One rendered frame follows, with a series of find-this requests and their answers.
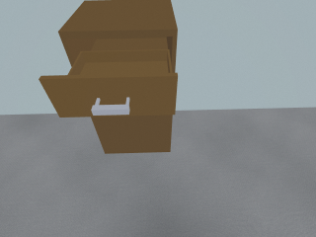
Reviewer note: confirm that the handle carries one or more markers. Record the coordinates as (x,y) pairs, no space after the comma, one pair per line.
(110,110)

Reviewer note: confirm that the drawer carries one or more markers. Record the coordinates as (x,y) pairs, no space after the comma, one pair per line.
(145,76)

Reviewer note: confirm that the cabinet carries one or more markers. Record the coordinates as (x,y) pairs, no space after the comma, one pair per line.
(105,25)

